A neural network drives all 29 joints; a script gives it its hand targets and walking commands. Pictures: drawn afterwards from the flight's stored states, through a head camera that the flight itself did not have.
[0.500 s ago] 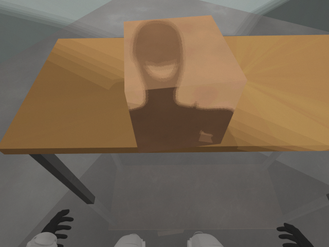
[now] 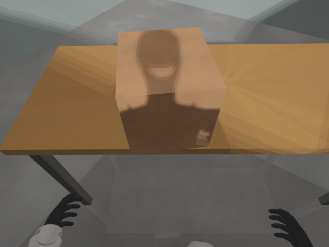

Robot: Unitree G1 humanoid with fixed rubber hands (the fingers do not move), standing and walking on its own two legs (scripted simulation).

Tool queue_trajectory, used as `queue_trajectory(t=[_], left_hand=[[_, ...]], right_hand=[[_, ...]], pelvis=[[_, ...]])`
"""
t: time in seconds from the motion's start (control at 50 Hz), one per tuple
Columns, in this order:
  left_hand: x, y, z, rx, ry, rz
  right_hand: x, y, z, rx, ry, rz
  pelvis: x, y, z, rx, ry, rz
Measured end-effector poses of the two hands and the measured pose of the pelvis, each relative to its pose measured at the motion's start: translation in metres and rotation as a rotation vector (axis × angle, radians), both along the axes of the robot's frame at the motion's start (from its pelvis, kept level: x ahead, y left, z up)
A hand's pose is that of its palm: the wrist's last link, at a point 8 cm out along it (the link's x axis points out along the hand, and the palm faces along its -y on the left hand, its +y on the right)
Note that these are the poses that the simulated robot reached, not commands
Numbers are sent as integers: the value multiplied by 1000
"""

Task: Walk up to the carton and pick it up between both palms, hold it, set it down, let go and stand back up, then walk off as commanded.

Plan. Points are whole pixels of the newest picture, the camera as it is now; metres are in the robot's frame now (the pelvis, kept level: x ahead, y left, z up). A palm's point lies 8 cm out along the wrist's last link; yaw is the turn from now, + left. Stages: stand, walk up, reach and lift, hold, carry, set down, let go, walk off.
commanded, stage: reach and lift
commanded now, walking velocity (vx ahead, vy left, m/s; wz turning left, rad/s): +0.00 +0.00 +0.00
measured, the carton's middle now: (164, 91) +0.52 +0.03 +0.06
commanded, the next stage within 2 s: none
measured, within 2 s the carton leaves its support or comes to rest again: neither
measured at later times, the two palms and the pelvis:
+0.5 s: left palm (59, 208) +0.19 +0.25 +0.00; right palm (290, 216) +0.19 -0.25 +0.00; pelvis +0.01 +0.01 +0.01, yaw +1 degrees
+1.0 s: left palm (63, 181) +0.23 +0.23 +0.06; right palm (289, 190) +0.23 -0.24 +0.05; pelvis +0.04 +0.01 +0.01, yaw +1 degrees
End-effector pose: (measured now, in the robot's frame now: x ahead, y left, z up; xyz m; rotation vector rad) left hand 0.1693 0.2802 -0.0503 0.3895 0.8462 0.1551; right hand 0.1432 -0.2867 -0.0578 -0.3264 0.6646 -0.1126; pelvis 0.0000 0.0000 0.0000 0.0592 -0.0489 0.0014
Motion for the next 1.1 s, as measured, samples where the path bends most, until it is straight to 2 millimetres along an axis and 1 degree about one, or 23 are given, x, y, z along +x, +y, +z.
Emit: queue_trajectory(t=[0.1, 0.22, 0.32, 0.38, 0.44, 0.58, 0.68, 0.82, 0.94, 1.02, 1.1], left_hand=[[8, -7, 13, -34, -92, -11], [11, -2, 24, -60, -151, 8], [13, -2, 30, -67, -196, 24], [16, -7, 36, -79, -241, 45], [19, -16, 43, -82, -281, 57], [33, -39, 65, -130, -365, 69], [42, -48, 76, -138, -387, 57], [51, -49, 92, -170, -461, 42], [60, -48, 109, -195, -542, 25], [64, -45, 113, -195, -545, 32], [72, -44, 112, -199, -515, 47]], right_hand=[[1, 13, 11, 35, -50, -12], [8, 27, 26, 68, -84, -10], [17, 38, 37, 95, -108, 15], [25, 40, 39, 126, -122, 24], [37, 37, 45, 150, -167, 29], [66, 31, 73, 178, -271, 61], [74, 29, 83, 203, -287, 50], [73, 36, 95, 222, -318, 32], [81, 46, 109, 251, -373, 33], [90, 51, 113, 267, -386, 32], [106, 55, 119, 277, -401, 44]], pelvis=[[-6, 3, 0, 2, -8, 4], [-9, 13, 0, -1, -13, 9], [-8, 19, 2, -10, -18, 9], [-4, 17, 4, -17, -30, 20], [3, 13, 5, -12, -35, 20], [15, -2, 8, 4, -32, 18], [23, -7, 10, 8, -13, 17], [32, -2, 12, 1, 6, 18], [35, 4, 13, -7, 11, 18], [37, 8, 14, -11, 13, 18], [38, 9, 14, -13, 16, 18]])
